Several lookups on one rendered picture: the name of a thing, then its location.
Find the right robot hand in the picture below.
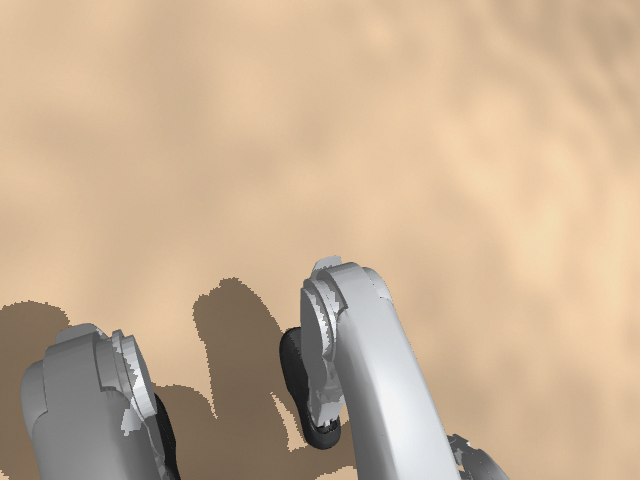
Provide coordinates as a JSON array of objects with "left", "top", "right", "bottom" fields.
[{"left": 447, "top": 434, "right": 510, "bottom": 480}]

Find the right robot foot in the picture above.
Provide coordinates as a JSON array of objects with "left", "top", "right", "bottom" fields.
[{"left": 279, "top": 327, "right": 341, "bottom": 450}]

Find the left robot foot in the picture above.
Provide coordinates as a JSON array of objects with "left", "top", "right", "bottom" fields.
[{"left": 154, "top": 393, "right": 181, "bottom": 480}]

